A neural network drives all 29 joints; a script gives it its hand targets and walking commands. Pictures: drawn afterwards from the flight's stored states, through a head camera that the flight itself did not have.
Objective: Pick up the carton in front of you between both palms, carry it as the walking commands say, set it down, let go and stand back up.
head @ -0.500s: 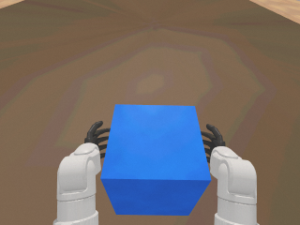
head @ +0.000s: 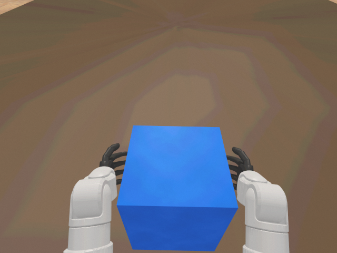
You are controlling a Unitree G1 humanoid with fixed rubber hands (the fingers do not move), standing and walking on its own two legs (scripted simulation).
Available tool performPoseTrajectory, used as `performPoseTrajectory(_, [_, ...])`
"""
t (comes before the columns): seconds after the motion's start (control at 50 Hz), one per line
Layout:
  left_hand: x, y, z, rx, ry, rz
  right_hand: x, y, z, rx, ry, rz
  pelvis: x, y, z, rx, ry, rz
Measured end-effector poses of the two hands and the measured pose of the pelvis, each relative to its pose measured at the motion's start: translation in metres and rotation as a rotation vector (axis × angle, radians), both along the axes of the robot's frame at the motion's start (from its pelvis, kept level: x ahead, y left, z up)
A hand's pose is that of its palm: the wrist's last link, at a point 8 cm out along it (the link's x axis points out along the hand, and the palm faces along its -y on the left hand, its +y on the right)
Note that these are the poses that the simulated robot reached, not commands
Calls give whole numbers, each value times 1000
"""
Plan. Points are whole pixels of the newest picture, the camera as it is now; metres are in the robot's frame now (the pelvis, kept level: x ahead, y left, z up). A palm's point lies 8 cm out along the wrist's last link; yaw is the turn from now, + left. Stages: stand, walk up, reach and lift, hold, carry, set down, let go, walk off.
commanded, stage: carry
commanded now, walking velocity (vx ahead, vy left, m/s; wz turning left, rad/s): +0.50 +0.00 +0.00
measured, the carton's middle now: (174, 190) +0.28 +0.00 +0.02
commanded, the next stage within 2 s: none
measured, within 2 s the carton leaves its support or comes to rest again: neither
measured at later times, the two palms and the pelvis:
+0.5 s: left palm (121, 90) +0.60 +0.18 +0.10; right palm (211, 90) +0.59 -0.12 +0.11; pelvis +0.32 +0.03 +0.00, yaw -1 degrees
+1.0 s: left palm (132, 63) +0.78 +0.16 +0.12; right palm (207, 65) +0.77 -0.14 +0.11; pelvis +0.50 +0.02 +0.02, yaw +0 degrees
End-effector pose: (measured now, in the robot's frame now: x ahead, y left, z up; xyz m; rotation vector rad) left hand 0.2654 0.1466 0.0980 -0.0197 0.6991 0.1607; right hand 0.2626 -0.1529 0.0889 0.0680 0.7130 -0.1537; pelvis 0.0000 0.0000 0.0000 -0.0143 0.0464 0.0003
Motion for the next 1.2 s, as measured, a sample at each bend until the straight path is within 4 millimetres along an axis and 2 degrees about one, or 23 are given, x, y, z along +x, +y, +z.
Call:
performPoseTrajectory(0.04, [21,-5,-9,10,49,8,24,-5,-10,0,49,16,21,-7,4,6,6,12])
performPoseTrajectory(0.1, [46,-6,-13,10,102,28,55,-6,-14,13,102,25,50,-14,16,21,14,22])
performPoseTrajectory(0.22, [111,-5,4,7,67,43,124,-5,3,1,66,49,119,-16,31,37,25,13])
performPoseTrajectory(0.3, [167,-3,18,2,7,27,176,-2,18,-4,6,33,173,-10,32,35,24,7])
performPoseTrajectory(0.38, [231,6,26,-10,-50,6,233,6,29,-12,-51,9,233,3,23,22,15,3])
performPoseTrajectory(0.46, [302,22,15,-35,-85,-13,298,22,25,-27,-85,-17,300,23,2,7,-5,-16])
performPoseTrajectory(0.5, [333,29,4,-54,-57,-17,327,30,19,-48,-57,-18,323,30,-1,26,-4,-21])
performPoseTrajectory(0.54, [355,34,-4,-63,0,-20,347,34,13,-55,0,-24,339,35,5,17,1,-31])
performPoseTrajectory(0.6, [379,35,-9,-86,59,-13,369,36,10,-53,59,-39,362,40,17,1,10,-39])
performPoseTrajectory(0.68, [412,35,-1,-81,44,-23,401,36,18,-52,43,-45,391,41,26,-6,15,-33])
performPoseTrajectory(0.8, [454,30,16,-60,-35,-2,451,31,30,-36,-35,-15,441,30,22,21,-2,-19])
performPoseTrajectory(0.92, [491,21,20,-7,-9,-10,487,21,20,2,-9,-14,488,23,18,7,-8,-5])
performPoseTrajectory(1.04, [516,16,14,-16,1,-1,514,17,16,-2,1,-8,510,17,15,6,7,5])
performPoseTrajectory(1.2, [522,18,-3,-21,25,14,527,18,4,-21,25,18,520,12,12,8,16,12])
